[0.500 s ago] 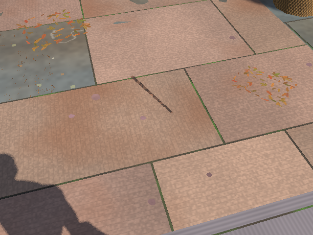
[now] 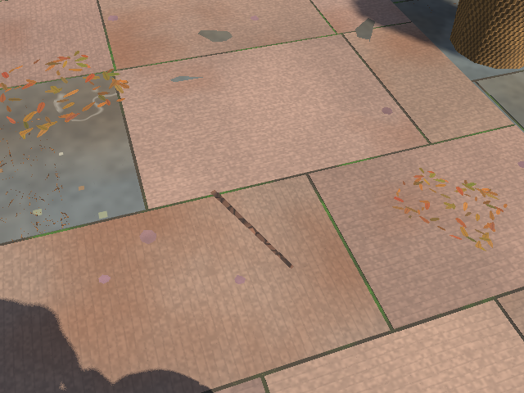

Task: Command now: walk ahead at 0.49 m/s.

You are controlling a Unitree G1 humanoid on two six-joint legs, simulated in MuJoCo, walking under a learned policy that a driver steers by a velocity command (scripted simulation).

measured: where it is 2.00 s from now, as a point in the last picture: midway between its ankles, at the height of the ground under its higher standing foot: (247, 382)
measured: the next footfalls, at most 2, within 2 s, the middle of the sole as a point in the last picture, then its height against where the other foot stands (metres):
right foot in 0.44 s outside the picture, level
left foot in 0.84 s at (201, 339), level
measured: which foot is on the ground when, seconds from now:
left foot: down 0.00-0.44, up 0.46-0.82, down 0.84-1.00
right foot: up 0.00-0.42, down 0.44-1.00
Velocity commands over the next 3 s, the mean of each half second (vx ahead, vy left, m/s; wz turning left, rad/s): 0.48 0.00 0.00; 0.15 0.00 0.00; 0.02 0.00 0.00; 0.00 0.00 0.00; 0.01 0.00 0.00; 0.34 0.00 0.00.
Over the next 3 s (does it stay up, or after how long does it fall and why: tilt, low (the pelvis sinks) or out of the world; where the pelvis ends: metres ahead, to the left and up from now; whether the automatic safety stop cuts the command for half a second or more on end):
stays up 0.68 0.05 0.04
